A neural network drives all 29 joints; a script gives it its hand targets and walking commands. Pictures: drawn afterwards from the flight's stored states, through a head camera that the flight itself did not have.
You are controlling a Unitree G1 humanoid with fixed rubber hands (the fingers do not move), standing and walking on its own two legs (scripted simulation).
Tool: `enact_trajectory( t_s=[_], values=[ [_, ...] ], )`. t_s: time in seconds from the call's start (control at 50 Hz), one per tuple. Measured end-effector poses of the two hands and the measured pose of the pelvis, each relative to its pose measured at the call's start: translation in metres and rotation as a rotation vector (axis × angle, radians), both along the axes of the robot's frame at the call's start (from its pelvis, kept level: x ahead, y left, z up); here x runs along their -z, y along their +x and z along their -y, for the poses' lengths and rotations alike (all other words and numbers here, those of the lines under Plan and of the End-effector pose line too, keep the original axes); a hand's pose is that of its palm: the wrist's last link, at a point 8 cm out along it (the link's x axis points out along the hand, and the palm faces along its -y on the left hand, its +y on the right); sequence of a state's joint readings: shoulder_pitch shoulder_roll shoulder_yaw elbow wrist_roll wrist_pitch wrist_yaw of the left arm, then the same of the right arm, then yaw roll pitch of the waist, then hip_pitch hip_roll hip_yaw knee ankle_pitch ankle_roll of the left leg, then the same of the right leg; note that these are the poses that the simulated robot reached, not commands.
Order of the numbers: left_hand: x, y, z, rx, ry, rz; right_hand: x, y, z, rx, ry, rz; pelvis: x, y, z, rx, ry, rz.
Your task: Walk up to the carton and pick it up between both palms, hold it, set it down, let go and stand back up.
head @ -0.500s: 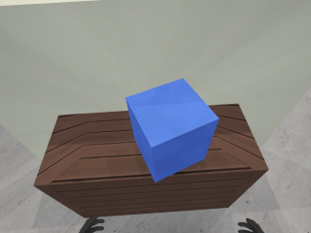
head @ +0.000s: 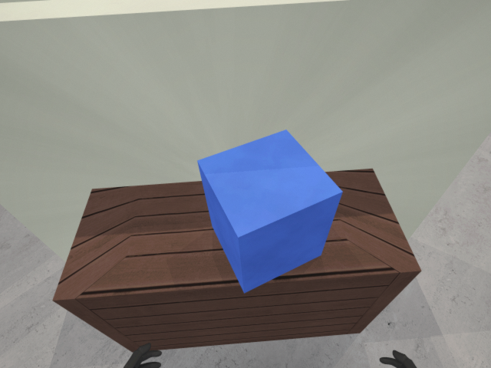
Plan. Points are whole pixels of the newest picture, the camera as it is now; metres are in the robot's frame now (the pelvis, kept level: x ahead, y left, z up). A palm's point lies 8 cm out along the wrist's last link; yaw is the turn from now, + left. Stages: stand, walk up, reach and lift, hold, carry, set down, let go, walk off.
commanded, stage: stand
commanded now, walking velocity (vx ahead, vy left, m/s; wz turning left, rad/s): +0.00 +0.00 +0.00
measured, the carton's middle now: (265, 212) +0.45 +0.01 -0.07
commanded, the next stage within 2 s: walk up in 1.54 s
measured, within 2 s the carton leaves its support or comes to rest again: neither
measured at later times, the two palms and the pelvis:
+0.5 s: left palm out of the picture +0.08 +0.24 -0.11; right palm out of the picture +0.08 -0.24 -0.11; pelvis -0.01 +0.00 +0.00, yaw -1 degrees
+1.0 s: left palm out of the picture +0.04 +0.24 -0.11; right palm out of the picture +0.04 -0.24 -0.11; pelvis -0.02 +0.01 +0.01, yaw -1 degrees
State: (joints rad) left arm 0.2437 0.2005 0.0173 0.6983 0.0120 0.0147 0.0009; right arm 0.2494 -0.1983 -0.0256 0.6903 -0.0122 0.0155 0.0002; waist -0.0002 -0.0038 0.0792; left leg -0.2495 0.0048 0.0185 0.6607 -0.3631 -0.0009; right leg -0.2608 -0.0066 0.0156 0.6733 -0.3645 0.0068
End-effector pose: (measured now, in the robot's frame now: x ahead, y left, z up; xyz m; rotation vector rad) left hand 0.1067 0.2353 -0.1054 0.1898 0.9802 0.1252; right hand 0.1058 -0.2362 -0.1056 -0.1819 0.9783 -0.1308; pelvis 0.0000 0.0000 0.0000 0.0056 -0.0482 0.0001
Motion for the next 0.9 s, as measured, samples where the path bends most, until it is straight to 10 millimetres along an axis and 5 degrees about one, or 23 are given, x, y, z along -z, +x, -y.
enact_trajectory(
  t_s=[0.9],
  values=[
    [0.005, -0.053, -0.006, -0.018, 0.000, -0.112, 0.005, -0.059, -0.001, 0.049, 0.005, -0.102, -0.009, -0.016, -0.005, 0.019, 0.002, 0.012]
  ],
)
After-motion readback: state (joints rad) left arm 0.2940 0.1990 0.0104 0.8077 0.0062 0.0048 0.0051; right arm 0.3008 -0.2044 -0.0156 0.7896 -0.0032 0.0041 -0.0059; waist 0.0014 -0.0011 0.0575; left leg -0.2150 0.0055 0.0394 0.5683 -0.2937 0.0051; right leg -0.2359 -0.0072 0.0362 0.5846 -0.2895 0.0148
